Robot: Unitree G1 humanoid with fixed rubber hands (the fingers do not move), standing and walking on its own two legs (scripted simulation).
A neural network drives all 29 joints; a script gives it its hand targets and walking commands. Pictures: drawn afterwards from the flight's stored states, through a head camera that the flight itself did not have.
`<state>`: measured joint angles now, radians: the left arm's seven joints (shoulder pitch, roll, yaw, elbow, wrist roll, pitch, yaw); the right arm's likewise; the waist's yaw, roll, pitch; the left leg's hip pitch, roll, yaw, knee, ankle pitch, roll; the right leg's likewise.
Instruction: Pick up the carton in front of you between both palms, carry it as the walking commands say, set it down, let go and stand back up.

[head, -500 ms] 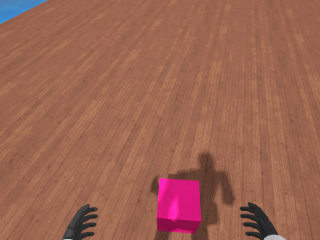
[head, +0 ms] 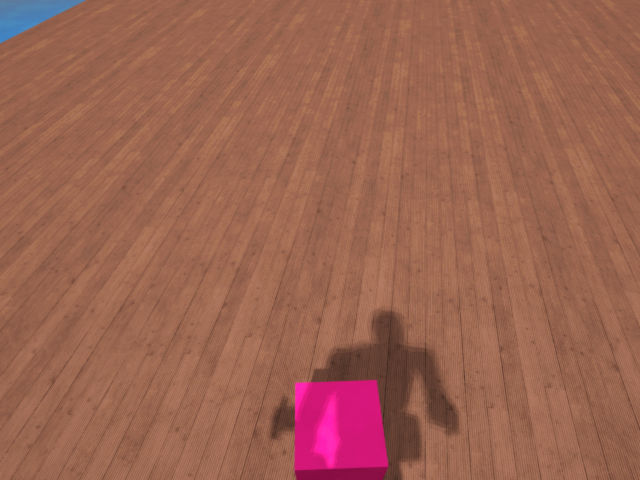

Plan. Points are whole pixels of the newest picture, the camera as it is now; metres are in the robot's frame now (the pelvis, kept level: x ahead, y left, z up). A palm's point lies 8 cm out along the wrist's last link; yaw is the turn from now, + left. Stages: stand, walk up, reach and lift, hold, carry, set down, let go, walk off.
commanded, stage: stand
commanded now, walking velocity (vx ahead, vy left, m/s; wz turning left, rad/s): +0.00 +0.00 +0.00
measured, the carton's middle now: (337, 438) +0.38 -0.04 -0.63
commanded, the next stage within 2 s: none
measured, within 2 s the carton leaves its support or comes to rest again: neither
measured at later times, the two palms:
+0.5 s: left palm out of the picture +0.04 +0.25 -0.12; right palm out of the picture -0.03 -0.26 -0.13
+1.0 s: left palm out of the picture -0.01 +0.24 -0.13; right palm out of the picture -0.09 -0.22 -0.13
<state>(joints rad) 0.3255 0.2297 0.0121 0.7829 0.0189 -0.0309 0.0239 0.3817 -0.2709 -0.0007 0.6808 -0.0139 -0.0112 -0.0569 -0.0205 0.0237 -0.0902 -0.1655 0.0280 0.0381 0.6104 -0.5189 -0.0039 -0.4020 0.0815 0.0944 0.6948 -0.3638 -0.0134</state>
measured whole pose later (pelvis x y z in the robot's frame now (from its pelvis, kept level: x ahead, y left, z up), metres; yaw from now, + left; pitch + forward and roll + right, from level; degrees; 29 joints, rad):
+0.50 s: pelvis -0.01 +0.00 +0.00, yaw -3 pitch +2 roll +0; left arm 0.33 0.23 -0.01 0.88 0.02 0.01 0.04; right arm 0.43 -0.26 0.00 0.84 -0.02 0.03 -0.06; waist -0.02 0.02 -0.03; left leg -0.11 0.02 0.09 0.57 -0.50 0.00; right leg -0.38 0.09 0.14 0.70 -0.35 -0.01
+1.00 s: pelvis -0.02 +0.01 +0.01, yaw -3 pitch +0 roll +0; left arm 0.33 0.17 -0.02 1.02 0.01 0.02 0.05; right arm 0.42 -0.20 0.02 1.03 -0.02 0.03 -0.06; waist -0.01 0.02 0.01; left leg -0.06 0.01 0.11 0.53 -0.46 0.01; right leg -0.33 0.08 0.16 0.64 -0.30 0.00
